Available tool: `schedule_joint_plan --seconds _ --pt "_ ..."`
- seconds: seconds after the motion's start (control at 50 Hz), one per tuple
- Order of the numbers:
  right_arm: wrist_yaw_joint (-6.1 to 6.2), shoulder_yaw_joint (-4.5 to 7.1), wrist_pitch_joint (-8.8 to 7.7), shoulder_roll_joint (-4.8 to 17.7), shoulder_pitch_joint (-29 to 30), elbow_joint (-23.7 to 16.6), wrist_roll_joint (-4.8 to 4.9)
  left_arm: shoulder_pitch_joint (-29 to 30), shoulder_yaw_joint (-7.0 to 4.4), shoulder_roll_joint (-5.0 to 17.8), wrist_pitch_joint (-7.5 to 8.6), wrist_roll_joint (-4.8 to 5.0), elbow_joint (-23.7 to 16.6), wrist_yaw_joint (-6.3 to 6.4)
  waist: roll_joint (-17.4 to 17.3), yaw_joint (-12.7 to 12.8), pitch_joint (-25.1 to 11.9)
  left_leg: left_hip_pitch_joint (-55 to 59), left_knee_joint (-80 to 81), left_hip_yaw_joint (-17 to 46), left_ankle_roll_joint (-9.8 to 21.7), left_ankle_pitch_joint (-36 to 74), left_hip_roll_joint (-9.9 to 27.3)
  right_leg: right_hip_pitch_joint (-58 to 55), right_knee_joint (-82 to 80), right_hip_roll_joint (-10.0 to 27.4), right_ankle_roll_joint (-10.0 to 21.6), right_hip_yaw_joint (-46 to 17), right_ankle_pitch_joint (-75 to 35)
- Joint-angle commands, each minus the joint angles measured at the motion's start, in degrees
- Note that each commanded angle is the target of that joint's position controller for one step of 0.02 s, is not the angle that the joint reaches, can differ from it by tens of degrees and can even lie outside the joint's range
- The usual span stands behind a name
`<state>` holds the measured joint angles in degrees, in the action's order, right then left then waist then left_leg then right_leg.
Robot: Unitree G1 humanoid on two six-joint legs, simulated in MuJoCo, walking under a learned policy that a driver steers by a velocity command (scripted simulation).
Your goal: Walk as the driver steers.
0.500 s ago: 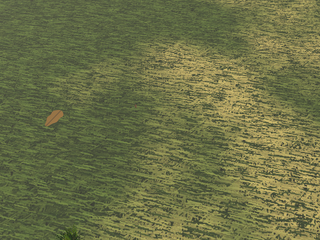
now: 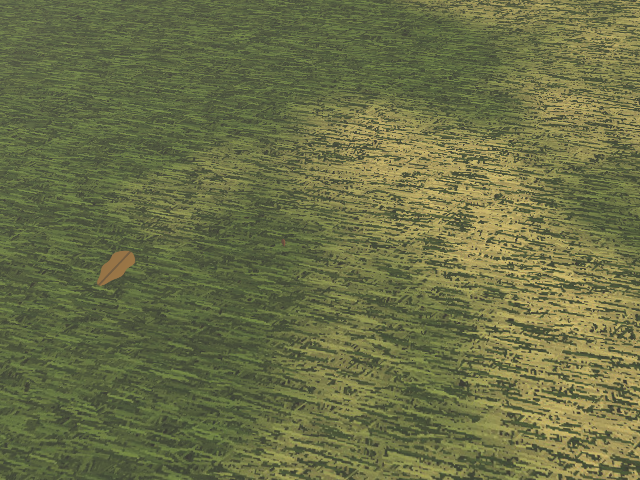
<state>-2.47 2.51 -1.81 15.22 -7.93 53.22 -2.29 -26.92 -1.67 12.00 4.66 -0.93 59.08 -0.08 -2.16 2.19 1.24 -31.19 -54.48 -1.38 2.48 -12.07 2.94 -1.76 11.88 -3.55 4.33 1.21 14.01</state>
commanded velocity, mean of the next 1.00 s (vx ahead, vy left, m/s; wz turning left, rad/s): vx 0.48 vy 0.00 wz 0.00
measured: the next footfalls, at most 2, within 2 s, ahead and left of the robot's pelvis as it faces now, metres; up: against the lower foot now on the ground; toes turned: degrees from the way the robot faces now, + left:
left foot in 0.22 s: +0.29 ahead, +0.11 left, +0.00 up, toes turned +3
right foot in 0.78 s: +0.61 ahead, -0.06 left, +0.00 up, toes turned -4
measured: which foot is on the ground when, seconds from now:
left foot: up 0.00-0.20, down 0.22-0.80, up 0.82-1.00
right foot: down 0.00-0.24, up 0.26-0.76, down 0.78-1.00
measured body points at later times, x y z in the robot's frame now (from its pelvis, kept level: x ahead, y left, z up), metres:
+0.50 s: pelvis +0.28 +0.05 +0.00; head +0.29 +0.06 +0.45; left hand +0.38 +0.30 -0.14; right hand +0.25 -0.20 -0.14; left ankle +0.25 +0.10 -0.75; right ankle +0.36 -0.10 -0.67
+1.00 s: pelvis +0.56 +0.00 +0.00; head +0.58 -0.01 +0.45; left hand +0.57 +0.26 -0.14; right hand +0.63 -0.25 -0.15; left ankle +0.58 +0.15 -0.67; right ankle +0.57 -0.06 -0.75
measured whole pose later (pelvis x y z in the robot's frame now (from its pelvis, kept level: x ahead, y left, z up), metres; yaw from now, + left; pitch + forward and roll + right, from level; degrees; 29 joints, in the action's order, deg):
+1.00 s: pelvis +0.56 +0.00 +0.00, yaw +0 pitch -1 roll +0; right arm -1.1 2.8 -2.8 13.4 -13.1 55.1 -2.1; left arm -18.5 -2.9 12.3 5.1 -0.7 58.6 -0.3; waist -1.9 0.1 2.8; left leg -30.4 -61.9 0.8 3.2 -14.0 4.5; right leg 8.4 18.5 -4.2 5.9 5.8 9.9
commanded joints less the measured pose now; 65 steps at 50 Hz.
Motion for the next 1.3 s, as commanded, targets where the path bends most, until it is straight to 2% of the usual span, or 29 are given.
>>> schedule_joint_plan --seconds 0.02,0.08,0.14,0.18,0.2,0.22,0.24,0.26,0.28,0.3,0.34,0.4,0.46,0.56,0.66,0.72,0.76,0.78,0.8,0.82,0.84,0.86,0.9,0.94,1.0,1.1,1.2,1.26,1.3 --pt "-0.28 -0.45 -0.48 1.39 9.67 -6.03 0.17 -2.71 -0.77 6.75 0.76 0.12 -0.67 0.36 6.74 0.54 5.62 -9.94 6.12 -2.67 -1.6 3.62 0.02 -1.06 -4.72 13.51 6.7 -8.28 -22.06" --pt "-0.26 -1.16 -0.44 0.74 14.53 -8.22 0.77 -3.53 -0.67 7.38 0.8 -0.08 0.2 0.46 8.04 1.41 6.54 -4.06 15.78 -4.56 -0.76 7.03 -1.45 1.34 -4.86 13.4 6.38 -6.04 -26.29" --pt "0.43 -0.77 -0.55 2.17 13.12 -8.74 0.93 -2.25 -0.79 8.34 0.88 0.01 0.78 0.61 8.02 -0.5 5.93 2.42 20.49 -4.91 2.1 7.25 -2.85 -0.27 -2.34 15.51 5.53 -5.08 -36.76" --pt "1.34 0.31 -1.02 4.1 4.21 -6.18 0.85 -0.27 -1.06 9.44 0.72 -0.02 0.76 0.8 7.97 -4.8 0.89 12.28 22.18 -5.03 4.39 4.29 -5.61 -2.5 8.64 15.44 3.96 -3.32 -52.99" --pt "1.89 1.08 -1.46 5.14 -4.98 -3.04 0.75 0.63 -1.14 9.67 0.36 0.09 0.64 0.79 6.74 -8.62 -3.85 22.36 25.69 -5.59 5.62 5.28 -6.96 -0.84 19.2 13.93 2.96 -1.79 -54.05" --pt "2.6 2.17 -1.92 7.82 -13.88 -0.59 -0.28 0.47 -0.83 8.84 0.25 0.23 0.02 0.65 4.72 -11.69 -8.63 35.72 26.77 0.65 7.44 1.38 -1.01 8.63 32.93 11.78 2.21 -0.72 -40.93" --pt "2.94 3.47 -2.04 13.34 -19.71 -0.05 -1.63 -4.21 0.47 2.35 0.12 1.33 -1.75 0.08 -6.93 -9.44 -16.35 49.89 30.09 26.38 12.55 -10.81 16.54 25.71 54.65 4.06 0.09 2.2 -5.19" --pt "2.13 3.51 -1.39 12.84 -17.07 0.02 0.37 -5.11 -0.71 5.43 0.01 0.87 -1.04 0.04 -7.66 -8.34 -17.86 48.14 40.27 45.11 16.34 -15.0 20.73 33.82 65.05 -0.95 0.74 -4.26 14.73" --pt "1.98 2.89 -1.32 9.71 -9.65 -0.92 1.62 0.4 -1.49 7.6 -0.16 0.19 -2.57 0.13 -3.31 -5.24 -7.25 39.4 41.33 35.82 14.48 -18.46 18.17 37.75 65.87 3.61 1.51 -5.56 9.12" --pt "1.72 1.88 -1.8 5.54 -5.47 -1.7 1.83 4.12 -1.32 6.98 0.23 -0.03 -3.47 -0.23 -0.28 -4.38 -1.7 30.84 43.38 27.99 13.31 -13.75 15.67 36.78 62.66 5.81 1.62 -4.9 4.45" --pt "1.95 0.87 -2.85 2.4 -4.38 -0.46 1.53 4.71 -1.21 5.05 -0.5 -0.91 -3.39 -0.7 -0.32 -1.0 1.44 21.76 45.58 18.11 10.28 -1.87 10.69 31.17 56.61 8.66 0.98 -4.66 1.74" --pt "2.05 0.59 -4.27 2.26 -8.53 1.86 1.6 5.34 -1.08 3.3 -2.05 -1.3 -3.54 -1.57 -0.42 0.35 1.14 19.92 47.01 11.93 10.22 7.66 8.73 30.11 52.83 9.35 -0.5 -3.05 0.34" --pt "2.16 0.68 -4.42 3.4 -12.14 3.12 1.72 13.28 -1.16 3.86 -2.73 -1.36 -6.34 -1.88 0.0 -0.81 3.65 21.75 49.45 9.08 10.17 8.5 7.71 37.1 46.98 10.67 -2.15 -1.26 -5.48" --pt "2.38 0.13 -4.21 2.95 -17.61 4.74 1.81 24.64 -0.41 2.82 -2.32 -0.62 -10.33 -2.09 -0.23 -3.83 4.64 26.57 48.6 4.76 8.25 19.27 5.77 38.83 31.86 9.15 -3.39 1.91 -14.1" --pt "3.2 -0.04 -3.74 3.3 -22.35 6.78 1.05 31.6 -0.07 3.21 -1.87 -0.47 -13.22 -1.82 -1.11 -5.9 5.06 36.45 45.28 4.23 8.58 28.62 8.14 39.18 23.32 6.72 -1.5 3.51 -12.89" --pt "3.73 0.23 -3.48 4.41 -20.47 6.97 0.65 28.41 -0.61 4.38 -1.13 -0.4 -13.08 -1.4 -2.02 -3.08 3.4 39.56 38.59 3.01 7.62 44.37 9.33 32.27 19.62 3.93 1.28 4.39 -6.28" --pt "3.6 0.44 -3.19 5.23 -18.61 6.84 0.81 13.98 -1.9 6.48 -0.33 -0.66 -8.46 -0.4 -1.58 3.12 -4.04 37.2 22.51 0.92 5.87 52.43 7.43 14.86 14.65 0.69 3.98 5.48 -6.42" --pt "3.42 0.03 -3.35 4.26 -17.86 5.6 1.42 3.66 -3.07 9.68 0.15 -1.95 -5.79 0.32 0.42 6.96 -10.12 26.27 8.57 -0.23 4.93 38.51 5.5 -0.92 14.38 7.85 6.6 -1.95 -5.22" --pt "2.64 -1.13 -3.41 -1.66 -23.66 3.92 3.79 -2.4 -4.86 16.16 -0.02 -3.18 -5.13 0.63 13.02 5.15 -18.72 5.08 -15.05 -4.09 1.83 2.83 -4.34 -18.67 11.62 26.05 14.45 -29.79 -0.3" --pt "2.82 0.39 -3.32 3.1 -22.37 4.77 2.41 0.69 -4.59 14.16 -0.8 -0.92 -5.02 -0.13 8.45 4.32 -18.64 -1.84 -22.42 3.84 2.75 -16.77 -6.88 -16.61 5.17 27.35 15.77 -40.75 -0.99" --pt "2.82 0.92 -3.27 3.71 -17.19 3.15 1.86 7.63 -3.9 11.51 -0.9 0.22 -5.8 -0.29 6.14 1.31 -8.42 -5.29 -22.27 5.18 3.18 -11.65 -3.01 -7.76 4.08 24.93 13.67 -30.46 0.98" --pt "2.57 0.69 -3.57 2.74 -14.2 2.4 1.63 11.51 -2.94 7.53 -0.5 0.23 -6.41 -0.56 3.66 0.17 -3.1 -4.38 -19.01 4.81 3.13 -7.56 -0.88 0.29 1.52 22.44 11.92 -23.87 -2.32" --pt "2.08 0.64 -2.38 0.85 -14.01 2.55 0.37 13.17 -1.82 3.87 0.26 0.23 -5.26 -0.28 4.7 -3.25 0.81 0.81 -12.88 4.25 2.24 -4.49 1.75 9.66 -1.51 17.2 7.99 -14.69 -8.29" --pt "1.3 0.51 -1.16 -0.67 -14.47 2.68 -0.04 10.33 -1.68 3.93 1.2 0.19 -3.67 -0.18 5.16 -4.21 0.31 2.74 -10.87 2.99 1.17 -3.21 1.87 11.56 -2.56 15.69 7.78 -11.03 -13.86" --pt "0.85 0.58 -0.28 -0.36 -8.29 0.29 -0.08 7.01 -2.06 6.06 1.76 0.38 -2.25 -0.13 5.01 -4.04 2.26 -2.54 -5.79 1.28 -0.43 1.86 3.3 11.03 -4.89 14.58 8.06 -7.66 -15.97" --pt "0.64 -0.17 -0.55 -0.91 3.89 -3.89 0.75 2.39 -1.53 5.67 1.53 0.39 -1.02 -0.08 5.41 -1.13 4.15 -4.43 10.43 -1.64 -1.69 10.95 2.73 7.79 -5.47 12.52 6.79 -3.8 -21.67" --pt "0.92 -0.4 -0.98 -0.18 10.73 -6.59 0.93 -2.35 -1.54 6.35 1.13 -0.21 0.91 0.62 5.96 0.95 4.9 -4.62 19.3 -2.81 0.24 10.65 0.76 -1.45 -3.13 15.32 6.99 -3.67 -27.25" --pt "1.24 0.18 -1.73 0.98 8.35 -6.62 0.9 -0.83 -1.86 7.37 0.8 -0.63 1.19 1.21 6.23 -1.35 3.79 0.72 22.97 -3.36 2.86 4.37 -1.43 -5.05 2.84 16.71 5.92 -2.7 -39.83" --pt "2.06 1.35 -2.58 2.59 -4.89 -2.26 0.56 1.0 -2.01 7.97 0.44 -0.52 1.05 1.15 5.1 -7.11 -2.95 17.03 28.06 -5.08 5.28 4.2 -5.06 -3.14 18.22 14.46 4.15 -0.26 -49.39"
Velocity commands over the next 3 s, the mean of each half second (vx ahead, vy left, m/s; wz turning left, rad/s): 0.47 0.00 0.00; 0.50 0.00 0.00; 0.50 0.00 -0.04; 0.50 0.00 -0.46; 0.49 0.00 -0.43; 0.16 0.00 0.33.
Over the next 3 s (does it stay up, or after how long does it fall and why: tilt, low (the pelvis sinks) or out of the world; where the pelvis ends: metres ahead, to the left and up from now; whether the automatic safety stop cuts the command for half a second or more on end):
stays up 1.48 -0.14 -0.01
